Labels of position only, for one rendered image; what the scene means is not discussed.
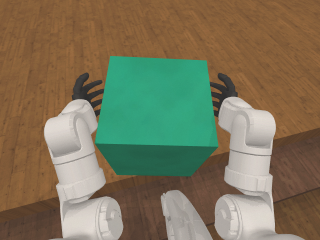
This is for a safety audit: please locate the robot left forearm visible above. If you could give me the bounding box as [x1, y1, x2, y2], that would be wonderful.
[44, 99, 106, 236]

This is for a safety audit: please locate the left robot upper arm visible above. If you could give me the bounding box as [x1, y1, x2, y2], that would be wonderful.
[49, 196, 124, 240]

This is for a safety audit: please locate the robot right hand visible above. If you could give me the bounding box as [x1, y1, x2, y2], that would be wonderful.
[209, 73, 238, 118]

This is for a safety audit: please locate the right robot shin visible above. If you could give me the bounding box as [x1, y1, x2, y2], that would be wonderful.
[165, 216, 175, 240]

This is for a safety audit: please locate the robot right forearm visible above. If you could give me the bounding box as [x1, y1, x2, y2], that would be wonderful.
[218, 96, 276, 228]

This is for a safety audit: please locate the right robot upper arm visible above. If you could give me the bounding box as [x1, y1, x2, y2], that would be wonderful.
[214, 194, 305, 240]

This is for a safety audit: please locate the carton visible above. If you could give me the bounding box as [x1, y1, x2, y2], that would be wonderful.
[95, 56, 219, 177]

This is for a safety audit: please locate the robot left hand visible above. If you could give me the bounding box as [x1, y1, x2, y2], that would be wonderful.
[72, 72, 104, 117]

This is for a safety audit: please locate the robot right thigh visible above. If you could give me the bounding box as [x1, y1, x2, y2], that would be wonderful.
[161, 190, 213, 240]

